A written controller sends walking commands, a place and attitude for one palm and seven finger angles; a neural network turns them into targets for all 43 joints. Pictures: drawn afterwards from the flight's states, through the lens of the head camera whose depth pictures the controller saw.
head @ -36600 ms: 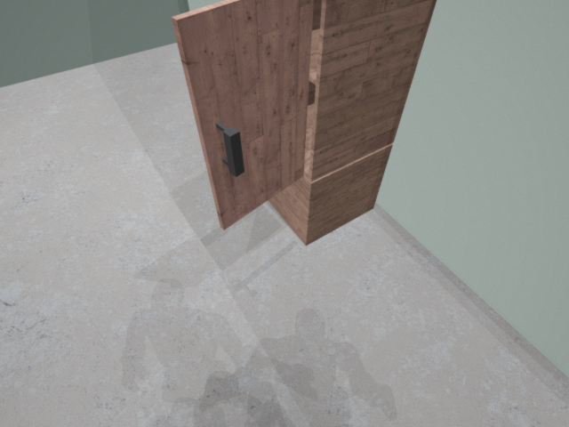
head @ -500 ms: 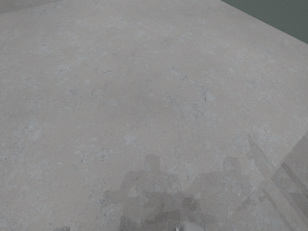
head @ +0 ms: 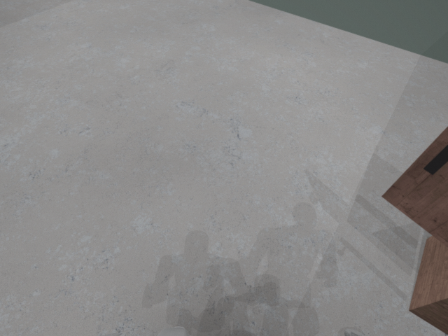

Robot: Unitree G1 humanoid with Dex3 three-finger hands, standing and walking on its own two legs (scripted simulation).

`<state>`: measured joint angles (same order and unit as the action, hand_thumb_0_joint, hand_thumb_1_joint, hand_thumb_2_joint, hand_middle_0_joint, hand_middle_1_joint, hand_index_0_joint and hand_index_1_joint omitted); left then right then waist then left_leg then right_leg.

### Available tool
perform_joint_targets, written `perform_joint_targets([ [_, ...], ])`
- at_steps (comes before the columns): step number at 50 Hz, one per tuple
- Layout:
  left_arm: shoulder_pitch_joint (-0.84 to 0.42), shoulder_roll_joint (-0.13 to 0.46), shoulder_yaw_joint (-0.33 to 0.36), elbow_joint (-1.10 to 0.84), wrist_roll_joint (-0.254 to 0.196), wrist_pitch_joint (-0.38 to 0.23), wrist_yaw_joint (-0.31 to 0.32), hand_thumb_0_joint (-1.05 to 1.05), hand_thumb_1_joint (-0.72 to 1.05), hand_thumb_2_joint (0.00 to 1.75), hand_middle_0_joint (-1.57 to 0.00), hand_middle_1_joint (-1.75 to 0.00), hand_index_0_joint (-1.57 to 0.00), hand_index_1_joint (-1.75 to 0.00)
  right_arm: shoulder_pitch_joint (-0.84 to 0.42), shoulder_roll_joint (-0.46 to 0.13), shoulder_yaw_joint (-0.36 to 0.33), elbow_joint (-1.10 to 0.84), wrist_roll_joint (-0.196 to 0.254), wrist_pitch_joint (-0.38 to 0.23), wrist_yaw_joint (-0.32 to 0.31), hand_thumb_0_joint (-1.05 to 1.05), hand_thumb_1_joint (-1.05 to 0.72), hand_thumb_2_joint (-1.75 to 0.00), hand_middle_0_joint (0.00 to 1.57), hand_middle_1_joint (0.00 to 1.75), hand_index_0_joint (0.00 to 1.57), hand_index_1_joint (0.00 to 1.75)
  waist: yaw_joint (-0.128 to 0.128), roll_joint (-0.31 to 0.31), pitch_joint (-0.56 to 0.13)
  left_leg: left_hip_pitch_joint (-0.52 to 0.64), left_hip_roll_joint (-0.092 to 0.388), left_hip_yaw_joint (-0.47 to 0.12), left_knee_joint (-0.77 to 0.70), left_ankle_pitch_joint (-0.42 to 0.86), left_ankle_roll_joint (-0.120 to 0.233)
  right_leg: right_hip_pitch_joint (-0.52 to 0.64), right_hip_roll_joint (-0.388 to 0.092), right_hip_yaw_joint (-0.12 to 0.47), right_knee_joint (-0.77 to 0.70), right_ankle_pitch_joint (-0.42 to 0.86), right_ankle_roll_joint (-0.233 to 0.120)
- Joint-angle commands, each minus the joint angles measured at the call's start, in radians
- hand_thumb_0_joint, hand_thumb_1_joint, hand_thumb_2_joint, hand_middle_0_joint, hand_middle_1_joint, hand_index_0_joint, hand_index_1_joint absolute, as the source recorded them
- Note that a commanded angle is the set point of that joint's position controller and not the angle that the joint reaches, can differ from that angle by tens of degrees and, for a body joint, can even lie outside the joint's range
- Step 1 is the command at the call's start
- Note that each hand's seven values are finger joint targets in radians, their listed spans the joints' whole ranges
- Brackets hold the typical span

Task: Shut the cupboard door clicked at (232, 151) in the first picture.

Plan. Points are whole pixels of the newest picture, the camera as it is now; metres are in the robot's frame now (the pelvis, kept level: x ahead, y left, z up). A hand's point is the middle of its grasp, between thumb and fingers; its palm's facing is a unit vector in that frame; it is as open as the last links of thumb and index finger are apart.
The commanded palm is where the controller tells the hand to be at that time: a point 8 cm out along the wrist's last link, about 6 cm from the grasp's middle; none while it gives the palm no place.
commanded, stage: turn to face it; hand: left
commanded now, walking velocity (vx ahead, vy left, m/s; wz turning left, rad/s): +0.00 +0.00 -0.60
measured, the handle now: out of the picture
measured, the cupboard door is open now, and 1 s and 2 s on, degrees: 74 74 74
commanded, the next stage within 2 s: take the last steps up to it in 1.24 s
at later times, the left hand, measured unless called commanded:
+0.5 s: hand (157, 318) +0.17 +0.15 -0.15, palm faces -0.29 -0.91 -0.29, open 7.4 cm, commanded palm none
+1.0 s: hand (173, 294) +0.22 +0.13 -0.17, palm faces -0.52 -0.83 -0.21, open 7.4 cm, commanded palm none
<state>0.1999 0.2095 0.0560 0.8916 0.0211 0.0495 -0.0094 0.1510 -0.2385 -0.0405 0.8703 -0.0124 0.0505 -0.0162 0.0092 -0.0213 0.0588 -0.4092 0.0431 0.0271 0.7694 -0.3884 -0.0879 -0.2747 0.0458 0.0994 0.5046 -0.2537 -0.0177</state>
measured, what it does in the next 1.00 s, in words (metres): steps on the spot, turning right: left foot, then right foot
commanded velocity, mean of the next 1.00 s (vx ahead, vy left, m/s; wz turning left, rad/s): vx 0.00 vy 0.00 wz -0.56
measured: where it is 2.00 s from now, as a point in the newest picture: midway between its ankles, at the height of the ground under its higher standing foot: outside the picture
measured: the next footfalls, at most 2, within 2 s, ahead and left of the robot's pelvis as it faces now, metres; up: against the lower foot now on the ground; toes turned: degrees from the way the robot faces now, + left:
left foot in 0.06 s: +0.06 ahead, +0.13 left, +0.00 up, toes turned +0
right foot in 0.42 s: +0.01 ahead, -0.14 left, +0.00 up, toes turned -20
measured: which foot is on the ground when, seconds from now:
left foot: up 0.00-0.04, down 0.06-0.42, up 0.44-0.80, down 0.82-1.00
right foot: down 0.00-0.04, up 0.06-0.40, down 0.42-0.82, up 0.84-1.00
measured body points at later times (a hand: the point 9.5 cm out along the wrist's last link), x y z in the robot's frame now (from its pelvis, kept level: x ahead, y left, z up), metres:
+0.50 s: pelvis +0.00 -0.02 -0.01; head +0.03 -0.06 +0.43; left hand +0.19 +0.20 -0.13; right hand -0.03 -0.30 -0.17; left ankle +0.01 +0.13 -0.69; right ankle -0.03 -0.12 -0.74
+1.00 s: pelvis +0.03 -0.01 +0.00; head +0.08 -0.01 +0.45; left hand +0.25 +0.17 -0.15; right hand -0.05 -0.26 -0.12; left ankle +0.08 +0.10 -0.74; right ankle -0.07 -0.10 -0.66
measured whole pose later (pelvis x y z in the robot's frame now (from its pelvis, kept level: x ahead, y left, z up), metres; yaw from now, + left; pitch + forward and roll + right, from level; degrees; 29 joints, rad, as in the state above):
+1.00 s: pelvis +0.03 -0.01 +0.00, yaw -35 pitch +1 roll -2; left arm 0.16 0.27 0.09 0.91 0.01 0.09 -0.03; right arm 0.21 -0.20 0.00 0.87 -0.04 0.02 -0.03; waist 0.01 -0.03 0.08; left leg -0.23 0.10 0.13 0.50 -0.28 0.00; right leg -0.48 0.01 0.00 1.07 -0.47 0.05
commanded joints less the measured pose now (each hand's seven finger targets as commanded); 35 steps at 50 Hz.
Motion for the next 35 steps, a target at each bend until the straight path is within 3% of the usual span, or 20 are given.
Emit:
perform_joint_targets([
  [1,-0.047,0.181,0.055,-0.093,-0.01,-0.012,0.015,0.0,0.9,0.9,-0.2,-0.3,-0.2,-0.3,0.121,-0.129,-0.031,-0.043,0.004,-0.048,-0.015,0.0,-0.9,-0.9,0.2,0.3,0.2,0.3,-0.05,-0.006,-0.138,0.314,0.046,-0.049,-0.398,0.193,0.028,-0.098,-0.136,0.201,0.028,0.207,-0.055],
  [2,-0.018,0.125,0.043,-0.104,-0.021,-0.008,0.006,0.0,0.9,0.9,-0.2,-0.3,-0.2,-0.3,0.139,-0.222,-0.045,-0.047,-0.01,-0.057,-0.018,0.0,-0.9,-0.9,0.2,0.3,0.2,0.3,-0.05,0.254,-0.158,0.415,0.278,-0.289,-0.477,0.281,0.112,-0.255,0.01,0.07,0.216,-0.101,0.01],
  [3,-0.033,0.129,0.041,-0.118,-0.015,-0.01,0.002,0.0,0.9,0.9,-0.2,-0.3,-0.2,-0.3,0.157,-0.259,-0.05,-0.058,-0.016,-0.051,-0.023,0.0,-0.9,-0.9,0.2,0.3,0.2,0.3,-0.057,0.328,-0.142,0.371,0.436,-0.39,-0.486,0.412,0.219,-0.291,0.013,-0.048,0.447,-0.38,0.039],
  [4,-0.044,0.145,0.047,-0.122,-0.006,-0.009,-0.002,0.0,0.9,0.9,-0.2,-0.3,-0.2,-0.3,0.136,-0.243,-0.043,-0.075,-0.023,-0.046,-0.023,0.0,-0.9,-0.9,0.2,0.3,0.2,0.3,-0.051,0.219,-0.111,0.281,0.442,-0.351,-0.473,0.429,0.264,-0.263,-0.031,-0.029,0.579,-0.361,0.04],
  [5,-0.027,0.146,0.052,-0.105,0.001,-0.001,-0.007,0.0,0.9,0.9,-0.2,-0.3,-0.2,-0.3,0.078,-0.201,-0.03,-0.083,-0.024,-0.051,-0.025,0.0,-0.9,-0.9,0.2,0.3,0.2,0.3,-0.02,0.22,-0.092,0.25,0.396,-0.286,-0.485,0.441,0.25,-0.279,-0.044,-0.034,0.641,-0.307,0.05],
  [9,-0.039,0.12,0.051,-0.088,-0.003,0.013,-0.029,0.0,0.9,0.9,-0.2,-0.3,-0.2,-0.3,0.049,-0.172,-0.027,-0.082,-0.024,-0.05,-0.029,0.0,-0.9,-0.9,0.2,0.3,0.2,0.3,-0.012,0.226,-0.082,0.303,0.29,-0.054,-0.41,0.586,0.214,-0.276,-0.07,-0.098,0.614,-0.23,0.074],
  [15,-0.093,0.091,0.037,-0.107,-0.003,0.005,-0.036,0.0,0.9,0.9,-0.2,-0.3,-0.2,-0.3,0.11,-0.201,-0.05,-0.042,-0.021,-0.042,-0.015,0.0,-0.9,-0.9,0.2,0.3,0.2,0.3,-0.052,0.255,-0.108,0.327,0.305,0.037,-0.347,0.591,0.202,-0.139,-0.051,-0.192,0.308,-0.196,0.058],
  [17,-0.075,0.093,0.037,-0.101,-0.004,0.0,-0.034,0.0,0.9,0.9,-0.2,-0.3,-0.2,-0.3,0.095,-0.213,-0.056,-0.041,-0.02,-0.038,-0.01,0.0,-0.9,-0.9,0.2,0.3,0.2,0.3,-0.038,0.253,-0.107,0.288,0.313,0.059,-0.31,0.547,0.183,-0.058,-0.042,-0.209,0.188,-0.14,0.046],
  [18,-0.039,0.103,0.039,-0.091,-0.003,-0.004,-0.033,0.0,0.9,0.9,-0.2,-0.3,-0.2,-0.3,0.08,-0.217,-0.059,-0.042,-0.017,-0.037,-0.007,0.0,-0.9,-0.9,0.2,0.3,0.2,0.3,-0.013,0.231,-0.118,0.258,0.298,0.082,-0.256,0.508,0.154,0.017,-0.036,-0.216,0.082,-0.047,0.038],
  [19,0.025,0.136,0.047,-0.071,-0.001,-0.012,-0.029,0.0,0.9,0.9,-0.2,-0.3,-0.2,-0.3,0.062,-0.214,-0.061,-0.047,-0.01,-0.035,-0.003,0.0,-0.9,-0.9,0.2,0.3,0.2,0.3,0.023,0.171,-0.143,0.188,0.262,0.116,-0.149,0.434,0.109,0.143,-0.05,-0.19,-0.05,0.077,0.021],
  [20,0.092,0.238,0.063,-0.053,0.009,-0.026,-0.017,0.0,0.9,0.9,-0.2,-0.3,-0.2,-0.3,0.058,-0.153,-0.051,-0.069,0.002,-0.033,0.004,0.0,-0.9,-0.9,0.2,0.3,0.2,0.3,0.056,-0.08,-0.17,0.006,0.163,0.18,0.046,0.181,0.043,0.308,-0.235,0.051,-0.161,0.241,-0.043],
  [21,0.135,0.317,0.08,-0.035,0.004,-0.03,0.0,0.0,0.9,0.9,-0.2,-0.3,-0.2,-0.3,-0.028,-0.095,-0.03,-0.124,-0.001,-0.029,0.002,0.0,-0.9,-0.9,0.2,0.3,0.2,0.3,0.089,-0.283,-0.11,-0.205,0.037,0.141,0.257,-0.274,0.007,0.302,-0.426,0.324,-0.168,0.593,-0.158],
  [22,0.145,0.319,0.077,-0.035,-0.005,-0.027,0.01,0.0,0.9,0.9,-0.2,-0.3,-0.2,-0.3,-0.025,-0.117,-0.026,-0.122,0.0,-0.016,-0.009,0.0,-0.9,-0.9,0.2,0.3,0.2,0.3,0.085,-0.229,-0.123,-0.217,0.057,0.006,0.378,-0.253,0.018,0.253,-0.452,0.309,-0.172,0.553,-0.215],
  [23,0.085,0.279,0.073,-0.051,-0.003,-0.026,0.016,0.0,0.9,0.9,-0.2,-0.3,-0.2,-0.3,-0.03,-0.11,-0.03,-0.111,0.001,-0.013,-0.01,0.0,-0.9,-0.9,0.2,0.3,0.2,0.3,0.055,-0.181,-0.075,-0.258,0.075,-0.032,0.417,-0.177,0.02,0.214,-0.398,0.261,-0.187,0.426,-0.208],
  [24,0.027,0.257,0.07,-0.062,-0.002,-0.027,0.021,0.0,0.9,0.9,-0.2,-0.3,-0.2,-0.3,-0.023,-0.117,-0.032,-0.094,-0.003,-0.014,-0.012,0.0,-0.9,-0.9,0.2,0.3,0.2,0.3,0.033,-0.252,-0.077,-0.27,0.077,-0.037,0.429,-0.135,0.012,0.198,-0.359,0.281,-0.191,0.367,-0.196],
  [26,-0.046,0.209,0.051,-0.084,-0.005,-0.029,0.023,0.0,0.9,0.9,-0.2,-0.3,-0.2,-0.3,0.009,-0.131,-0.035,-0.065,-0.007,-0.014,-0.003,0.0,-0.9,-0.9,0.2,0.3,0.2,0.3,-0.007,-0.189,-0.091,-0.191,0.08,-0.035,0.396,-0.025,-0.001,0.15,-0.284,0.15,-0.164,0.382,-0.162],
  [27,-0.049,0.206,0.049,-0.089,-0.004,-0.032,0.021,0.0,0.9,0.9,-0.2,-0.3,-0.2,-0.3,0.022,-0.119,-0.034,-0.058,-0.007,-0.012,0.001,0.0,-0.9,-0.9,0.2,0.3,0.2,0.3,-0.015,-0.149,-0.105,-0.152,0.067,-0.019,0.363,-0.004,-0.006,0.12,-0.266,0.132,-0.159,0.379,-0.157],
  [30,-0.031,0.22,0.052,-0.082,0.002,-0.034,0.019,0.0,0.9,0.9,-0.2,-0.3,-0.2,-0.3,0.015,-0.104,-0.03,-0.057,-0.005,-0.011,0.006,0.0,-0.9,-0.9,0.2,0.3,0.2,0.3,-0.008,-0.082,-0.107,-0.105,0.035,0.002,0.237,0.008,-0.011,0.109,-0.256,0.155,-0.167,0.296,-0.161],
  [33,-0.013,0.234,0.057,-0.074,0.004,-0.029,0.016,0.0,0.9,0.9,-0.2,-0.3,-0.2,-0.3,-0.006,-0.095,-0.027,-0.074,-0.003,-0.016,0.004,0.0,-0.9,-0.9,0.2,0.3,0.2,0.3,0.009,-0.105,-0.097,-0.07,0.012,0.008,0.096,-0.018,-0.007,0.103,-0.257,0.217,-0.163,0.251,-0.175],
  [35,-0.01,0.238,0.062,-0.069,0.007,-0.028,0.016,0.0,0.9,0.9,-0.2,-0.3,-0.2,-0.3,-0.003,-0.094,-0.026,-0.083,0.003,-0.025,0.0,0.0,-0.9,-0.9,0.2,0.3,0.2,0.3,0.01,-0.14,-0.107,-0.025,-0.003,0.002,-0.013,-0.039,0.0,0.112,-0.258,0.256,-0.13,0.329,-0.174],
])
